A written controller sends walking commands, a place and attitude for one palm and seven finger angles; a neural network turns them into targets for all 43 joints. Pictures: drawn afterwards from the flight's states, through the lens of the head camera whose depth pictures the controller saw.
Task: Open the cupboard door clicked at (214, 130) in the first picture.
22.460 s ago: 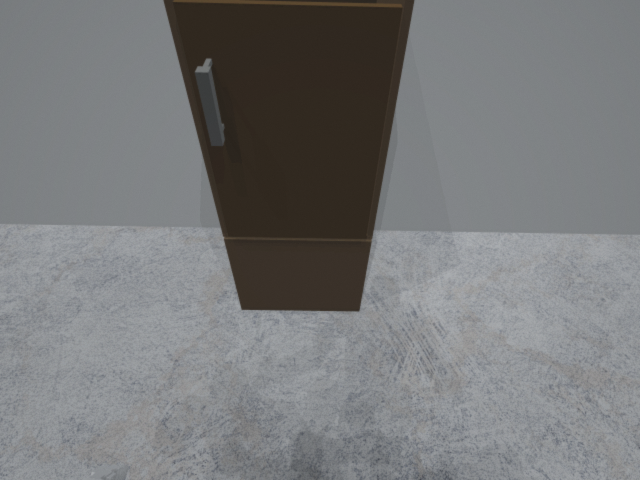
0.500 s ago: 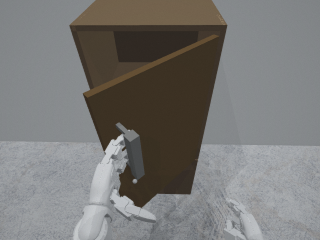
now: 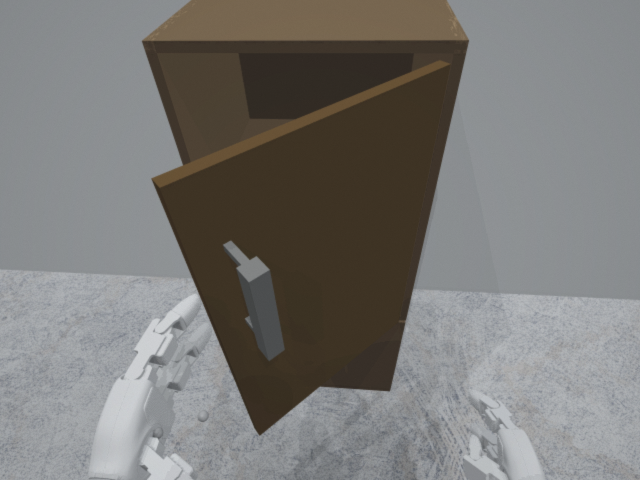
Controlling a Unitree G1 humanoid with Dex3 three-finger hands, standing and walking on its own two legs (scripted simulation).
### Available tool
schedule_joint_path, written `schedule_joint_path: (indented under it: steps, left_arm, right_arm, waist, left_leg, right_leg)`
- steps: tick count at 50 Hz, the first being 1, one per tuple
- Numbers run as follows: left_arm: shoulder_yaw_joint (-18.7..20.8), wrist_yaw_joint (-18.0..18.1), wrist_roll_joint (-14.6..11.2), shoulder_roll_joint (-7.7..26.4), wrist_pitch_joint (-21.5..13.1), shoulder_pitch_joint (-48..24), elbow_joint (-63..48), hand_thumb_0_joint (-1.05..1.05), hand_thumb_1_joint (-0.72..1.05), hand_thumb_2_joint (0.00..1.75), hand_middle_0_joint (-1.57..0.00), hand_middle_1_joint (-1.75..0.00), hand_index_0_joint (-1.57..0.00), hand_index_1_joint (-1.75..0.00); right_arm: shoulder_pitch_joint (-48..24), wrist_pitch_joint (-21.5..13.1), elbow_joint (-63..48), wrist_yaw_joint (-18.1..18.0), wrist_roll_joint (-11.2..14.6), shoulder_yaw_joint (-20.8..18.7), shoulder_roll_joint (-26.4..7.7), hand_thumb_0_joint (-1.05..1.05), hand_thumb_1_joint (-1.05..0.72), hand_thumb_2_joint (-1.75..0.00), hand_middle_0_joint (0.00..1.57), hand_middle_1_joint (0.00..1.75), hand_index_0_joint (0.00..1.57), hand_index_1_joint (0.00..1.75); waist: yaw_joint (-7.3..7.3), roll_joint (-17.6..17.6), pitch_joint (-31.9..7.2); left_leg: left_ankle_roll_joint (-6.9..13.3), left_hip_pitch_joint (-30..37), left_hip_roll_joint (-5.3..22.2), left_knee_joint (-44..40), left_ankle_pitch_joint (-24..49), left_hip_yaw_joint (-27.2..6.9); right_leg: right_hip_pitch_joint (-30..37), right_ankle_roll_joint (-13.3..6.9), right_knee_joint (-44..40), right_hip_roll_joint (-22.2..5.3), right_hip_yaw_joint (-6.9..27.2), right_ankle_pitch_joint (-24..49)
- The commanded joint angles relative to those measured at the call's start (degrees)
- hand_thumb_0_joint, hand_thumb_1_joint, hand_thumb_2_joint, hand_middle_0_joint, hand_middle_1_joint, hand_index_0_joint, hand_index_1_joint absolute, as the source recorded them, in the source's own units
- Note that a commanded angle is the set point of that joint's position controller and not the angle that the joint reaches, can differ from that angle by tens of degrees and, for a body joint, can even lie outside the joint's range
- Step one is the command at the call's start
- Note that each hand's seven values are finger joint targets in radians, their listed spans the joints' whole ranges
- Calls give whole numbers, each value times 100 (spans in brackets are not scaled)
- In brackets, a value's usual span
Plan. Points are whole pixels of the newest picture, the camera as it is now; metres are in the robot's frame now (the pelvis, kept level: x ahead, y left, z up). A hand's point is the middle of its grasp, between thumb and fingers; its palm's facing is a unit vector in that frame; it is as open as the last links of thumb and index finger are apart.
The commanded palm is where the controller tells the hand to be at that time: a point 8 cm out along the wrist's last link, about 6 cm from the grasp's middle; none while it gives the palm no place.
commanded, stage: slide the hand sideways off the handle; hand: left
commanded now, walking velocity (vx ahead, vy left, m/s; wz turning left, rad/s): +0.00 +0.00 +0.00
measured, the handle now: (253, 301) +0.29 +0.10 +0.12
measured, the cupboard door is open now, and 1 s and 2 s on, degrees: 44 44 44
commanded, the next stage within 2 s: draw the hand back to the body in 0.14 s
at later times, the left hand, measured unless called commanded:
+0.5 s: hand (153, 413) +0.16 +0.17 +0.13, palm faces -0.02 -1.00 -0.05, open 16.3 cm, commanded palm +0.13 +0.22 +0.14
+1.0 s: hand (80, 373) +0.18 +0.24 +0.15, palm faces +0.25 -0.92 -0.30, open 14.3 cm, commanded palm +0.14 +0.29 +0.18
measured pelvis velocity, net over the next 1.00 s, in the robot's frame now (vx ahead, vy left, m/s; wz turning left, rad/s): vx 0.00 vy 0.03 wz -0.01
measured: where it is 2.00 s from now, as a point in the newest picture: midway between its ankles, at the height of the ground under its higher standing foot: outside the picture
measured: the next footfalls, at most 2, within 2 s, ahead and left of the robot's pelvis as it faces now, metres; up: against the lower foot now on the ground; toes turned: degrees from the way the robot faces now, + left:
none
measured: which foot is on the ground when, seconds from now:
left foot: down 0.00-1.00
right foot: down 0.00-1.00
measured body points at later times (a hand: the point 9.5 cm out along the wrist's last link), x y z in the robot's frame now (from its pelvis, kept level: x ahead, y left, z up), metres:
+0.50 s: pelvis -0.01 +0.02 +0.00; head -0.02 +0.00 +0.45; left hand +0.15 +0.22 +0.13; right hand +0.19 -0.20 -0.06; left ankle +0.04 +0.11 -0.70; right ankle -0.04 -0.07 -0.70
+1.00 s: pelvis +0.00 +0.03 +0.03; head -0.01 +0.03 +0.48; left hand +0.16 +0.28 +0.17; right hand +0.19 -0.18 -0.04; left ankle +0.04 +0.11 -0.70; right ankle -0.04 -0.07 -0.70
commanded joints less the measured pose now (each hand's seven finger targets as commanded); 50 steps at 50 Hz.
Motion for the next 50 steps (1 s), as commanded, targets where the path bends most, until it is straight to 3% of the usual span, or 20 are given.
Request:
schedule_joint_path:
  steps: [1, 7, 9, 11, 13, 17, 19, 22, 24, 31, 32, 34, 37, 38, 39, 40, 42, 44, 47, 50]
  left_arm:
    - [564, -234, -312, 444, -532, 12, -1310, 0, -50, 30, -15, -30, -15, -30]
    - [755, -514, -511, 554, -638, 90, -1150, 0, -50, 30, -15, -30, -15, -30]
    - [564, -555, -516, 444, -694, -91, -1232, 0, -50, 30, -15, -30, -15, -30]
    - [649, -540, -523, 519, -679, -111, -1094, 0, -50, 30, -15, -30, -15, -30]
    - [652, -500, -463, 584, -669, -197, -1241, 0, -50, 30, -15, -30, -15, -30]
    - [954, -385, -476, 800, -513, -221, -1254, 0, -50, 30, -15, -30, -15, -30]
    - [901, -384, -520, 680, -394, -217, -1295, 0, -50, 30, -15, -30, -15, -30]
    - [1039, -394, -558, 809, -195, -265, -1364, 0, -50, 30, -15, -30, -15, -30]
    - [924, -422, -570, 728, -66, -393, -1404, 0, -50, 30, -15, -30, -15, -30]
    - [1383, -472, -656, 1037, 294, -643, -1467, 0, -50, 30, -15, -30, -15, -30]
    - [1444, -486, -693, 1059, 314, -682, -1472, 0, -50, 30, -15, -30, -15, -30]
    - [1438, -554, -736, 1040, 359, -733, -1607, 0, -43, 33, -15, -30, -15, -30]
    - [1589, -626, -814, 1129, 464, -845, -1458, 0, -32, 37, -16, -30, -16, -30]
    - [1664, 150, 63, 1808, 337, -1050, -2010, 0, -29, 39, -16, -30, -16, -30]
    - [1504, 477, 138, 1367, 393, -705, -1629, 0, -26, 40, -16, -30, -16, -30]
    - [1325, 663, 271, 1165, 436, -551, -1434, 0, -22, 42, -16, -30, -16, -30]
    - [1426, 904, 448, 1332, 376, -736, -1430, 0, -15, 45, -16, -30, -16, -30]
    - [1483, 1047, 543, 1391, 311, -822, -1509, 0, -8, 48, -16, -30, -16, -30]
    - [1709, 1194, 623, 1563, 259, -864, -1321, 0, 2, 52, -17, -30, -17, -30]
    - [1716, 1223, 656, 1510, 214, -893, -1413, 0, 13, 57, -17, -30, -17, -30]
  right_arm:
    - [-646, -444, -1016, -122, 52, -289, -497, 0, -90, -90, 20, 30, 20, 30]
    - [-682, -527, -956, -190, 82, -326, -519, 0, -90, -90, 20, 30, 20, 30]
    - [-667, -597, -973, -200, 87, -315, -530, 0, -90, -90, 20, 30, 20, 30]
    - [-639, -628, -935, -223, 86, -320, -543, 0, -90, -90, 20, 30, 20, 30]
    - [-669, -652, -946, -227, 99, -320, -548, 0, -90, -90, 20, 30, 20, 30]
    - [-735, -666, -911, -256, 111, -303, -516, 0, -90, -90, 20, 30, 20, 30]
    - [-771, -670, -939, -258, 141, -277, -504, 0, -90, -90, 20, 30, 20, 30]
    - [-796, -704, -897, -271, 147, -253, -542, 0, -90, -90, 20, 30, 20, 30]
    - [-804, -733, -900, -277, 164, -225, -560, 0, -90, -90, 20, 30, 20, 30]
    - [-831, -808, -778, -341, 172, -177, -596, 0, -90, -90, 20, 30, 20, 30]
    - [-840, -827, -745, -346, 166, -178, -601, 0, -90, -90, 20, 30, 20, 30]
    - [-850, -864, -731, -342, 187, -158, -611, 0, -90, -90, 20, 30, 20, 30]
    - [-886, -926, -627, -359, 187, -160, -649, 0, -90, -90, 20, 30, 20, 30]
    - [-1026, -833, -735, -496, 93, -117, -548, 0, -90, -90, 20, 30, 20, 30]
    - [-921, -778, -633, -554, 47, -88, -470, 0, -90, -90, 20, 30, 20, 30]
    - [-883, -706, -562, -550, 26, -76, -455, 0, -90, -90, 20, 30, 20, 30]
    - [-971, -633, -483, -553, -17, -100, -530, 0, -90, -90, 20, 30, 20, 30]
    - [-1021, -625, -419, -538, -56, -83, -528, 0, -90, -90, 20, 30, 20, 30]
    - [-1091, -608, -279, -534, -99, -112, -562, 0, -90, -90, 20, 30, 20, 30]
    - [-1111, -586, -198, -493, -114, -127, -573, 0, -90, -90, 20, 30, 20, 30]
  waist:
    - [-36, -402, -202]
    - [-63, -579, -54]
    - [-98, -414, -52]
    - [-80, -506, -42]
    - [-29, -269, -171]
    - [88, -233, -204]
    - [71, -248, -142]
    - [126, -149, -220]
    - [58, -192, -103]
    - [131, -94, -114]
    - [149, -204, -203]
    - [140, 46, -214]
    - [132, -182, -117]
    - [321, -118, 236]
    - [190, -40, 490]
    - [160, -112, 614]
    - [166, -217, 520]
    - [165, 137, 441]
    - [210, -36, 385]
    - [198, 175, 266]
  left_leg:
    - [130, 633, -49, -257, 887, -203]
    - [139, 470, -54, -110, 820, -264]
    - [142, 554, -57, -157, 736, -271]
    - [141, 518, -38, -186, 684, -296]
    - [151, 621, -34, -235, 725, -283]
    - [154, 675, -8, -397, 687, -303]
    - [149, 753, 11, -514, 630, -304]
    - [149, 840, 31, -624, 684, -344]
    - [146, 884, 44, -714, 572, -364]
    - [118, 1099, 70, -958, 570, -432]
    - [129, 1133, 61, -962, 656, -436]
    - [110, 1271, 63, -1020, 726, -438]
    - [112, 1285, 80, -1100, 718, -490]
    - [85, 1264, 88, -1276, 500, -388]
    - [56, 1382, 84, -1339, 391, -346]
    - [62, 1471, 108, -1413, 374, -342]
    - [80, 1689, 136, -1595, 399, -373]
    - [69, 1910, 144, -1839, 422, -378]
    - [73, 2083, 172, -2121, 602, -375]
    - [56, 2378, 204, -2283, 1004, -365]
  right_leg:
    - [-474, 509, -1079, -315, 717, 2237]
    - [-586, 609, -1164, -366, 846, 2118]
    - [-717, 541, -1159, -344, 767, 1830]
    - [-760, 502, -1140, -314, 711, 1658]
    - [-732, 444, -1095, -285, 656, 1557]
    - [-667, 359, -1079, -195, 503, 1317]
    - [-714, 346, -1080, -148, 378, 1244]
    - [-583, 305, -1056, -103, 272, 1305]
    - [-679, 325, -1102, -87, 212, 1190]
    - [-522, 280, -1225, -54, 123, 1139]
    - [-407, 279, -1246, -60, 117, 1239]
    - [-419, 273, -1253, -48, 79, 1308]
    - [-328, 275, -1348, -34, 58, 1335]
    - [-314, 200, -1931, -153, 524, 1164]
    - [-377, 181, -2137, -215, 535, 944]
    - [-323, 199, -2226, -230, 492, 879]
    - [-108, 199, -2359, -229, 472, 844]
    - [129, 193, -2406, -242, 441, 922]
    - [506, 193, -2516, -230, 400, 1127]
    - [711, 198, -2549, -223, 396, 1473]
